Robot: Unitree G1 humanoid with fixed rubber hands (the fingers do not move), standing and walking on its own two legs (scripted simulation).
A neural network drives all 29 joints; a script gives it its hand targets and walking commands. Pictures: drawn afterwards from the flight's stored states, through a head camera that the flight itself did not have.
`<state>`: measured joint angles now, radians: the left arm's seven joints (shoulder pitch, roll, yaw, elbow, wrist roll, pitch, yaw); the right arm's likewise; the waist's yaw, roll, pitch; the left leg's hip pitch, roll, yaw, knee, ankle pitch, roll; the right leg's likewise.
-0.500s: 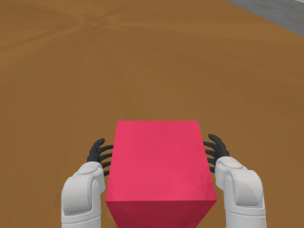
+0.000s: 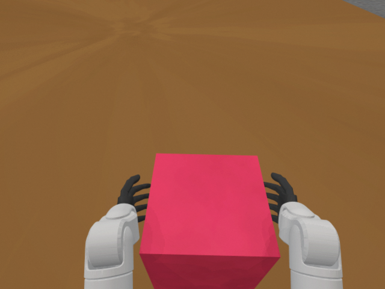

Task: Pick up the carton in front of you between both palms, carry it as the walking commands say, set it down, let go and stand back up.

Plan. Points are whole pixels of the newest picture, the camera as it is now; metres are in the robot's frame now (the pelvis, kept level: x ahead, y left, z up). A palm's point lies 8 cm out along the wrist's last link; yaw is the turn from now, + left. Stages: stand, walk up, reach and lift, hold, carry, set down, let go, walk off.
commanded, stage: carry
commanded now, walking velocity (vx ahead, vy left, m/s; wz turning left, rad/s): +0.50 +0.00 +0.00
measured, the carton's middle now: (204, 227) +0.28 +0.00 +0.00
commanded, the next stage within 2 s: none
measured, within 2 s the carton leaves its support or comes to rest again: neither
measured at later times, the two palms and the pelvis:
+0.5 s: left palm (142, 118) +0.56 +0.16 +0.09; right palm (252, 113) +0.55 -0.14 +0.10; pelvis +0.28 +0.02 +0.01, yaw -3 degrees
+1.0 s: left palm (157, 104) +0.64 +0.13 +0.08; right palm (256, 104) +0.62 -0.16 +0.08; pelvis +0.36 +0.00 +0.01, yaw -4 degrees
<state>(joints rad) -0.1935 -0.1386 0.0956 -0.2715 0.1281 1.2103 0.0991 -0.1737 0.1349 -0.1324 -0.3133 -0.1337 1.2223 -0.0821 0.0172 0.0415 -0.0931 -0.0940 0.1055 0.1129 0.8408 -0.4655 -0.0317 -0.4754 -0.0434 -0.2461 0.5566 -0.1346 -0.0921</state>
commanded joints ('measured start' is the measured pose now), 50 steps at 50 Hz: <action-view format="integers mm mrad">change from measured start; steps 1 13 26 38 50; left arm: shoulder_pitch -400 -351 -472 -406 -407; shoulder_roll -966 -942 -929 -924 -945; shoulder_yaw -691 -715 -724 -692 -693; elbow -52 -152 -148 -21 55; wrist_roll -433 -447 -444 -411 -353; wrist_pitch -7 -58 8 4 -150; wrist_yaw -281 -300 -275 -284 -292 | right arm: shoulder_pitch -470 -376 -414 -421 -425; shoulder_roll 927 970 947 926 941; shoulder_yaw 751 790 708 728 735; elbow -52 -108 -47 25 104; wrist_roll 430 415 425 404 360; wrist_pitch -5 -75 -15 -15 -161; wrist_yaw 268 238 263 262 279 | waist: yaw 13 -3 -16 -16 -14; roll -214 -213 125 -61 -58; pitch -336 -190 -350 -300 -285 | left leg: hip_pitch -581 -423 133 -11 -48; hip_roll -40 -58 183 69 53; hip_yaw -107 68 -131 2 -6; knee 506 -224 -515 -271 -260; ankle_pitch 27 395 743 949 820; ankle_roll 41 7 134 73 62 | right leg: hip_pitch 734 522 252 347 389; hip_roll -353 -192 -26 -118 -124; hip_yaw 594 72 153 164 153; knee -278 -280 -92 -45 -44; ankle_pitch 191 597 -308 434 464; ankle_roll -132 -1 116 129 113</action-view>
